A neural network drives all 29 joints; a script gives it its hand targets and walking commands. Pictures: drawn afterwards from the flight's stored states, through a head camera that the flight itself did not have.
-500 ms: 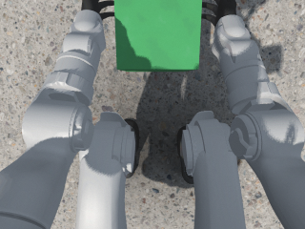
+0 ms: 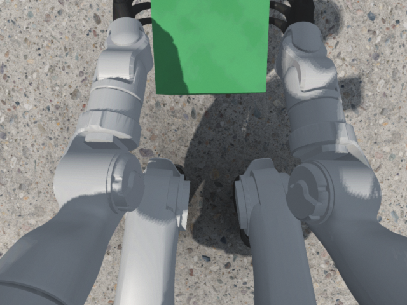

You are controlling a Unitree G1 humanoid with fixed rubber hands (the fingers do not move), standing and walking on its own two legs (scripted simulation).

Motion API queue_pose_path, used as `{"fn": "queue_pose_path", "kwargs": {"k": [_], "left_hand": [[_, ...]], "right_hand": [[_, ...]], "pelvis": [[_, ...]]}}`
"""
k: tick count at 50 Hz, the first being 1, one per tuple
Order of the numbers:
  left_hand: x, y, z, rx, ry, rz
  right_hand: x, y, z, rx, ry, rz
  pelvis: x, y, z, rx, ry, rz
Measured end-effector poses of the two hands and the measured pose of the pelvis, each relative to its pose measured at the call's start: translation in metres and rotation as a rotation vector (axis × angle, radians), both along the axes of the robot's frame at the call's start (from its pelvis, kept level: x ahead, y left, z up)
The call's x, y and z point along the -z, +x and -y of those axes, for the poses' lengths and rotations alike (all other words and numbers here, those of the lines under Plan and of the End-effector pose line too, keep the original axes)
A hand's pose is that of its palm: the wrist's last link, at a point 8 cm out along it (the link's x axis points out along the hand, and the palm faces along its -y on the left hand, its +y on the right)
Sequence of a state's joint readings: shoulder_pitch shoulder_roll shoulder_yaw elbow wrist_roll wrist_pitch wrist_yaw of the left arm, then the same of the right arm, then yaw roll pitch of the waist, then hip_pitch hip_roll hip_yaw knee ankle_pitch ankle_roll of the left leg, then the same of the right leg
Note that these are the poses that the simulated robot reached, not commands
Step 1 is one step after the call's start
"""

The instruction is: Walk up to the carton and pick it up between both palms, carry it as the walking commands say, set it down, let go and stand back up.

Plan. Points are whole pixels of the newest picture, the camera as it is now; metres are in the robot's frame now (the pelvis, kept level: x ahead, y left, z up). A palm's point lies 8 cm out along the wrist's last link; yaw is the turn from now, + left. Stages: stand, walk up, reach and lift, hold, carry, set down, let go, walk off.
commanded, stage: reach and lift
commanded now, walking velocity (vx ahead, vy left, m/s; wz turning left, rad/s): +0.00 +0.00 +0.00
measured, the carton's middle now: (209, 31) +0.55 +0.02 -0.21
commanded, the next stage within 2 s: none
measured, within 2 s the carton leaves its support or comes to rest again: neither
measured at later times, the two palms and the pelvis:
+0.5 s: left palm (115, 15) +0.52 +0.14 -0.06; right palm (312, 14) +0.52 -0.11 -0.05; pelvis +0.01 +0.00 +0.04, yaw +0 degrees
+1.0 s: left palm (90, 6) +0.50 +0.14 +0.01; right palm (347, 3) +0.50 -0.11 +0.02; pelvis +0.00 +0.00 +0.09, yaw +0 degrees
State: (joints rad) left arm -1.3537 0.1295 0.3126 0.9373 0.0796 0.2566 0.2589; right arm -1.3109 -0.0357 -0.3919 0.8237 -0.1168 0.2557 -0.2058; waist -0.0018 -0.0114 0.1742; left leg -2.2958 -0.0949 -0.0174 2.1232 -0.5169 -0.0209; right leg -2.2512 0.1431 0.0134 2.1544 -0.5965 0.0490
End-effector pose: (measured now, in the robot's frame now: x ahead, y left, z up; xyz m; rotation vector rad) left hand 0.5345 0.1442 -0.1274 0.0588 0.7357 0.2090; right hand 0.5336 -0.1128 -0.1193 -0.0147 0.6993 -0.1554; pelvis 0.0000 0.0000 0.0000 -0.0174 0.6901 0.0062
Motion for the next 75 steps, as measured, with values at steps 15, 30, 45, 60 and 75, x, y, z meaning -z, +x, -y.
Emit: {"fn": "queue_pose_path", "kwargs": {"k": [15, 30, 45, 60, 75], "left_hand": [[-0.027, -0.005, 0.000, -0.025, -0.005, 0.018], [-0.081, -0.019, 0.001, -0.027, 0.002, 0.014], [-0.125, -0.031, 0.001, -0.038, 0.010, 0.024], [-0.171, -0.045, 0.002, -0.042, 0.007, 0.028], [-0.216, -0.058, 0.002, -0.043, 0.013, 0.029]], "right_hand": [[-0.032, -0.001, -0.005, 0.040, -0.028, 0.020], [-0.082, -0.016, -0.003, 0.032, -0.020, 0.011], [-0.126, -0.027, -0.005, 0.050, -0.031, 0.018], [-0.173, -0.040, -0.004, 0.053, -0.034, 0.021], [-0.216, -0.053, -0.004, 0.053, -0.032, 0.021]], "pelvis": [[-0.022, 0.008, -0.003, -0.008, -0.015, -0.057], [-0.057, 0.004, -0.002, -0.005, -0.016, -0.038], [-0.084, 0.000, -0.002, -0.006, -0.012, -0.025], [-0.114, 0.003, -0.003, -0.005, -0.013, 0.015], [-0.146, 0.008, -0.004, -0.008, -0.012, 0.062]]}}
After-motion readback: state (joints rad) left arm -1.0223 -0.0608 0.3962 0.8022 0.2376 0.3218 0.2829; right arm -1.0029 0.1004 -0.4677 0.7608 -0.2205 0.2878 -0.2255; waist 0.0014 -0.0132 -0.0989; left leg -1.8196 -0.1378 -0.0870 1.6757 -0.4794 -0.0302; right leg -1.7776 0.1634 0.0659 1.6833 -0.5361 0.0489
